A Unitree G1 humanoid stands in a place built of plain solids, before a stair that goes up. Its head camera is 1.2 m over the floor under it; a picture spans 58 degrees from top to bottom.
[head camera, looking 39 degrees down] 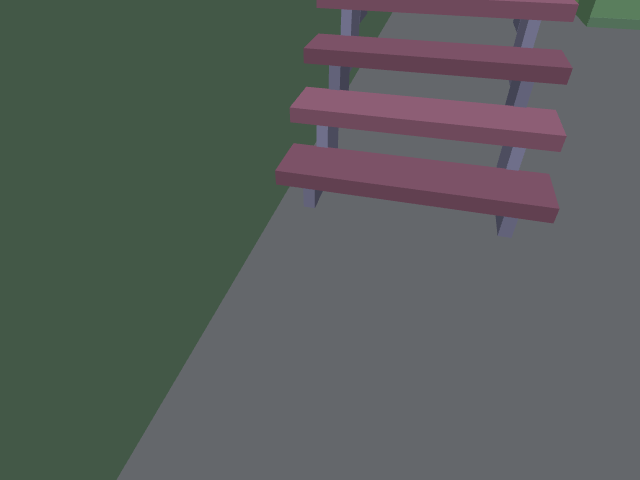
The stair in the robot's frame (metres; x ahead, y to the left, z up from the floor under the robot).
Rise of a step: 0.20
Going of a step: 0.25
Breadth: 1.21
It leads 15 degrees to the right of straight ahead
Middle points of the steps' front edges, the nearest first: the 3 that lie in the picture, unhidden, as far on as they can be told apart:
1.58 -0.38 0.20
1.82 -0.44 0.40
2.06 -0.51 0.60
